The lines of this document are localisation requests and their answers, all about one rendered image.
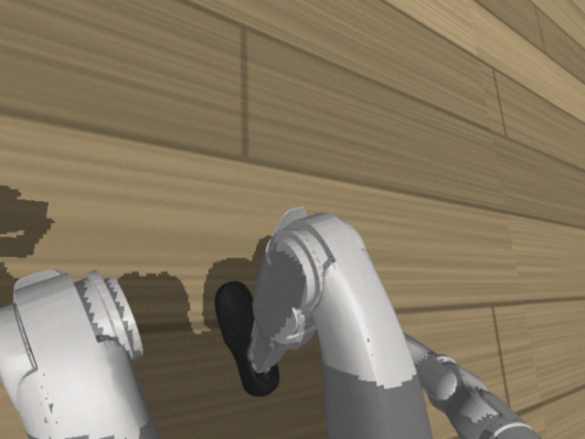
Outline right robot hand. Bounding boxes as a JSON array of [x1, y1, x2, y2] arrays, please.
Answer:
[[403, 332, 436, 372]]

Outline right robot arm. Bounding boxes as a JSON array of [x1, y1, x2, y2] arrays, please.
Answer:
[[417, 354, 542, 439]]

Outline right robot foot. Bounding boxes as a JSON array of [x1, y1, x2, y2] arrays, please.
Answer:
[[215, 281, 280, 397]]

